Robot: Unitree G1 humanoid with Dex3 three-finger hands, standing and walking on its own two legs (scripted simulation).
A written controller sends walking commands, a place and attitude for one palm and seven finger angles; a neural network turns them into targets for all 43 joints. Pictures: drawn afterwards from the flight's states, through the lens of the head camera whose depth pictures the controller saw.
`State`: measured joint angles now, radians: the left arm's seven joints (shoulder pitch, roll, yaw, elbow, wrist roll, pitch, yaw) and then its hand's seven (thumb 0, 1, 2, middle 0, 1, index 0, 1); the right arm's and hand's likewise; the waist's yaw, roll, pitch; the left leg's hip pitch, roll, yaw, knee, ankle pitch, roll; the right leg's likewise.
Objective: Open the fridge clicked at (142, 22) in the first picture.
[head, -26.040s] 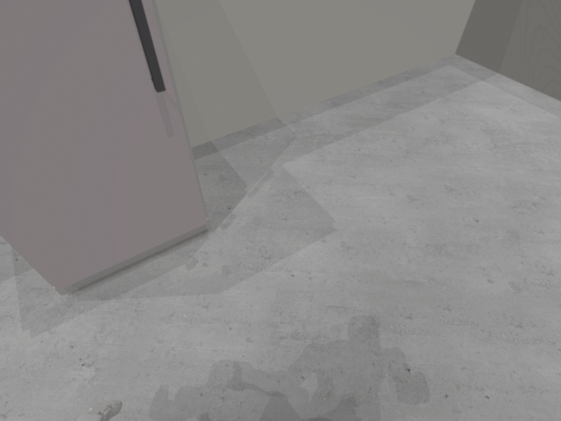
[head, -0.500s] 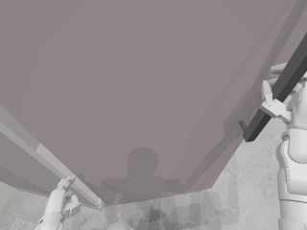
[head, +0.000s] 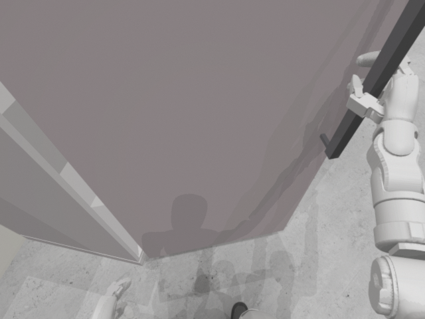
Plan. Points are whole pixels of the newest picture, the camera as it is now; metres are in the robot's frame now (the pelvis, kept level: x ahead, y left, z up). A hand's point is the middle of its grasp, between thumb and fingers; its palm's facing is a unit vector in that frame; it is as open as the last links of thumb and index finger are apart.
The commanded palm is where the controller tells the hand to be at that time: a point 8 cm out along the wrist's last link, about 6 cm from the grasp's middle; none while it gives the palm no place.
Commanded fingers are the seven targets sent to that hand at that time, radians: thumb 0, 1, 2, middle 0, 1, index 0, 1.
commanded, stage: stop walking and hold the door back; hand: right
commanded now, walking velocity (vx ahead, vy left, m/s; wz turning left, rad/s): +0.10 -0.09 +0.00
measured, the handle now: (372, 65) +0.48 -0.25 +0.21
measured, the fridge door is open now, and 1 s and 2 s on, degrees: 66 67 67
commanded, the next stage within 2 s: loosen the grip on the handle in 0.58 s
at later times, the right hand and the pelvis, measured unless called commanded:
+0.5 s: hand (351, 89) +0.46 -0.23 +0.17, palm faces +0.32 +0.93 -0.17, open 6.1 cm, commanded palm +0.42 -0.27 +0.16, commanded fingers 0.00 -0.90 -0.90 0.45 1.40 0.45 1.40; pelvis +0.03 +0.00 -0.01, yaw +1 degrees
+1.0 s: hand (365, 104) +0.43 -0.25 +0.17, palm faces +0.34 +0.92 -0.18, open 11.5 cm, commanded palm +0.40 -0.28 +0.17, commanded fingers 0.00 0.55 -0.20 0.36 1.28 0.36 1.28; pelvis -0.01 -0.01 -0.01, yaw +1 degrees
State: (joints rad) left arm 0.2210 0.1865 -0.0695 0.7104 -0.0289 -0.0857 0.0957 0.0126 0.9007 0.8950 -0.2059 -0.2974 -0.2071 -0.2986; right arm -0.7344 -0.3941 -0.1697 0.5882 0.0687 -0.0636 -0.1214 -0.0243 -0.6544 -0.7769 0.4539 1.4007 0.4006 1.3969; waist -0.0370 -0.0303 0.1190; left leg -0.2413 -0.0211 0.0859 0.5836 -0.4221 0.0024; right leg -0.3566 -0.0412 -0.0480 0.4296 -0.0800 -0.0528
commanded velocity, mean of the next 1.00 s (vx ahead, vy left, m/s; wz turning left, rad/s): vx -0.01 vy -0.02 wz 0.00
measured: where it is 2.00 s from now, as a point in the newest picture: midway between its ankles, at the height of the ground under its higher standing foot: outside the picture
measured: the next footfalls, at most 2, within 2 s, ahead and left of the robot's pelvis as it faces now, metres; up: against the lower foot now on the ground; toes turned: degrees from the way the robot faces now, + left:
left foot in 0.04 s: +0.04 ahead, +0.12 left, +0.00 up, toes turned +3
right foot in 0.32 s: +0.13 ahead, -0.12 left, +0.00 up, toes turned +1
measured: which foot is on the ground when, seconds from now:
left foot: up 0.00-0.02, down 0.04-1.00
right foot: down 0.00-0.04, up 0.06-0.30, down 0.32-1.00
